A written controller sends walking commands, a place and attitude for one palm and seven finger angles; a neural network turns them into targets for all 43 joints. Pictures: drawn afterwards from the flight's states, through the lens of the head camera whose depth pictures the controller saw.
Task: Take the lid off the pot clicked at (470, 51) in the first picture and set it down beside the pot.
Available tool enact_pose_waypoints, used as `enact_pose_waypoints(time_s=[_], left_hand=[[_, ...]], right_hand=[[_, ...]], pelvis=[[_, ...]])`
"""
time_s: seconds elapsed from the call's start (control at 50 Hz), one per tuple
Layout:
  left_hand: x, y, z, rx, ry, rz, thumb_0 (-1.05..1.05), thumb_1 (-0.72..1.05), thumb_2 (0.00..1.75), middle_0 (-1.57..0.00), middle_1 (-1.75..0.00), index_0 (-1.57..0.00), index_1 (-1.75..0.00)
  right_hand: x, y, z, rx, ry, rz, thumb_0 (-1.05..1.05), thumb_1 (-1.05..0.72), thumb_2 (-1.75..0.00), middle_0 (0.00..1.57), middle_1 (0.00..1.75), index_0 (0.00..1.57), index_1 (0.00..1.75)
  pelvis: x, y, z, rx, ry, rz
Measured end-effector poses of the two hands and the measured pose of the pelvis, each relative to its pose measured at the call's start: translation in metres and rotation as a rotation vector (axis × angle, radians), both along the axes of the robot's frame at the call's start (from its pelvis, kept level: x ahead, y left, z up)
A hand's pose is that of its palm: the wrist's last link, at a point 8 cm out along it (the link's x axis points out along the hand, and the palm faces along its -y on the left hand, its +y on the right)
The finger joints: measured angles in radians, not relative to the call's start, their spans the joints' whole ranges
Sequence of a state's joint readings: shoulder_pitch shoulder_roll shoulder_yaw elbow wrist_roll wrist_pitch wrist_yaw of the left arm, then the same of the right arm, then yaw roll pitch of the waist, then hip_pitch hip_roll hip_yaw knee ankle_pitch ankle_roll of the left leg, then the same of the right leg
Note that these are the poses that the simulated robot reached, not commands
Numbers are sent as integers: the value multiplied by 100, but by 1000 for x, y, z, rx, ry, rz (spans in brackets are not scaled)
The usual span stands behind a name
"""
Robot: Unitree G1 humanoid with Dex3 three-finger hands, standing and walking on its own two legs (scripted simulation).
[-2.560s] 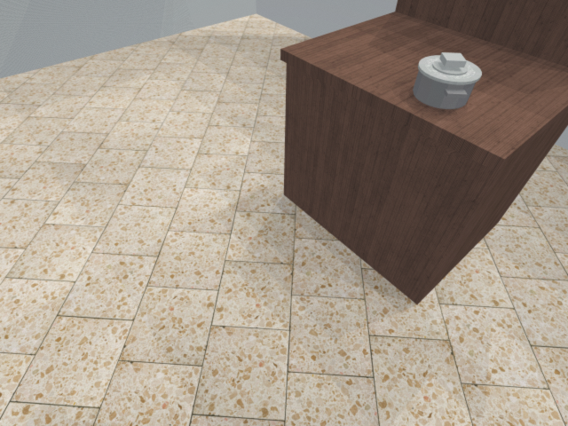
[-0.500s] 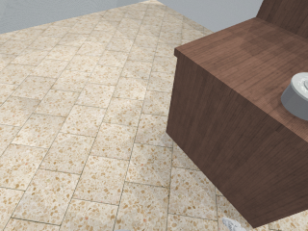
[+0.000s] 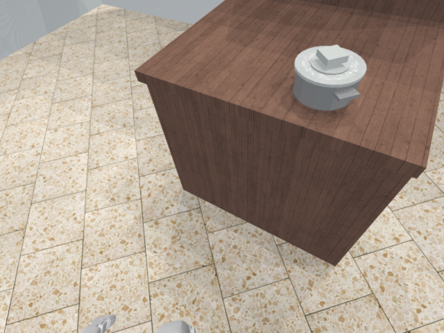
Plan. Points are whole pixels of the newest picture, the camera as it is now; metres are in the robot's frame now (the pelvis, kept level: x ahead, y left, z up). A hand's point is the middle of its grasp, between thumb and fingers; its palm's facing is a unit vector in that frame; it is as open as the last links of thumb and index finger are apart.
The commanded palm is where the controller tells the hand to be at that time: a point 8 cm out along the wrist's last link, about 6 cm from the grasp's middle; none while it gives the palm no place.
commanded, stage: turn to face it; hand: left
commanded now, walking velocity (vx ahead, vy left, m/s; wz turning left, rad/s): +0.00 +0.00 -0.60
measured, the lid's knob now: (332, 55) +0.70 -0.23 +0.10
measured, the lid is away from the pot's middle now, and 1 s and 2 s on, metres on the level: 0.00 0.00 0.00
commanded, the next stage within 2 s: take the last steps up to it in 0.70 s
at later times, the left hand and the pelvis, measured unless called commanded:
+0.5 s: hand out of the picture +0.13 +0.21 -0.16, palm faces -0.21 -0.96 -0.20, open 7.4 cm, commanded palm none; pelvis +0.01 +0.03 +0.01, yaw -17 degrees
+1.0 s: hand (174, 332) +0.14 +0.12 -0.14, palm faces -0.39 -0.89 -0.24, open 7.3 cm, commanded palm none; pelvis +0.00 -0.02 +0.02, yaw -26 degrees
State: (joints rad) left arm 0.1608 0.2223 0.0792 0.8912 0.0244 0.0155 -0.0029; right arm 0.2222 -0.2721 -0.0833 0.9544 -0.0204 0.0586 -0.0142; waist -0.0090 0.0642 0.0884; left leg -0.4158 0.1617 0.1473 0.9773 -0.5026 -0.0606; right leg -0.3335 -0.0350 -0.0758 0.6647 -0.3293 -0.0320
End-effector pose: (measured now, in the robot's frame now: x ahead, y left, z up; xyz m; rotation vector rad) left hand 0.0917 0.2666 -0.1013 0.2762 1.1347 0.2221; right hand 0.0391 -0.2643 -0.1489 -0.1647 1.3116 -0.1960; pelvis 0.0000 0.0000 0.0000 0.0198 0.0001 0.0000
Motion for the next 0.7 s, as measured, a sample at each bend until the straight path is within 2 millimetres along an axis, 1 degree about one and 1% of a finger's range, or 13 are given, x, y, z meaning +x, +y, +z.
enact_pose_waypoints(time_s=[0.04, 0.1, 0.16, 0.22, 0.3, 0.36, 0.4, 0.44, 0.52, 0.58, 0.64, 0.7], left_hand=[[5, -10, 5, -3, 3, -20, 1, 91, 90, -19, -30, -20, -30], [12, -23, 7, -20, 22, -58, 1, 91, 90, -20, -30, -20, -30], [18, -33, 4, -43, 34, -94, 1, 91, 90, -20, -30, -20, -30], [23, -38, 0, -67, 40, -121, 1, 91, 90, -20, -30, -20, -30], [26, -35, -9, -92, 56, -144, 1, 90, 90, -20, -30, -20, -30], [28, -26, -18, -106, 73, -158, 1, 90, 90, -20, -30, -20, -30], [32, -17, -27, -115, 83, -168, 1, 90, 90, -20, -30, -20, -30], [37, -10, -31, -119, 97, -182, 1, 91, 90, -20, -30, -20, -30], [45, -1, -26, -118, 119, -230, 1, 91, 90, -20, -30, -20, -30], [50, 0, -23, -109, 136, -260, 1, 91, 90, -20, -30, -20, -30], [54, -6, -21, -96, 155, -293, 1, 91, 90, -19, -30, -19, -30], [62, -21, -19, -83, 159, -339, 1, 91, 90, -19, -30, -19, -30]], right_hand=[[-4, -7, 5, -2, 5, -24, 0, -91, -90, 20, 30, 20, 30], [-5, -12, 14, -5, -22, -55, 0, -91, -90, 20, 30, 20, 30], [-3, -13, 22, -12, -53, -81, 0, -91, -90, 20, 30, 20, 30], [1, -11, 26, -22, -78, -102, 0, -91, -90, 20, 30, 20, 30], [8, -2, 32, -38, -117, -122, 0, -91, -90, 20, 30, 20, 30], [12, 9, 38, -56, -153, -139, 0, -91, -90, 20, 30, 20, 30], [11, 17, 40, -77, -181, -152, 0, -91, -90, 20, 30, 20, 30], [4, 25, 44, -85, -183, -162, 0, -91, -90, 20, 30, 20, 30], [-18, 39, 52, -85, -147, -195, 0, -91, -90, 20, 30, 21, 30], [-34, 45, 52, -78, -120, -234, 0, -90, -90, 21, 30, 21, 30], [-53, 48, 48, -62, -95, -282, 0, -90, -90, 21, 30, 21, 30], [-76, 48, 39, -38, -65, -334, 0, -90, -90, 21, 30, 21, 30]], pelvis=[[1, -4, 5, 6, 4, -25], [3, -9, 12, 12, 12, -61], [4, -11, 15, 11, 16, -93], [5, -8, 16, 5, 17, -126], [6, 1, 14, -7, 19, -171], [6, 11, 12, -16, 21, -205], [7, 20, 7, -29, 26, -227], [5, 25, 7, -25, 21, -250], [5, 30, 15, -35, 15, -300], [6, 31, 18, -38, 15, -333], [6, 29, 19, -39, 13, -363], [4, 24, 17, -34, 10, -389]])
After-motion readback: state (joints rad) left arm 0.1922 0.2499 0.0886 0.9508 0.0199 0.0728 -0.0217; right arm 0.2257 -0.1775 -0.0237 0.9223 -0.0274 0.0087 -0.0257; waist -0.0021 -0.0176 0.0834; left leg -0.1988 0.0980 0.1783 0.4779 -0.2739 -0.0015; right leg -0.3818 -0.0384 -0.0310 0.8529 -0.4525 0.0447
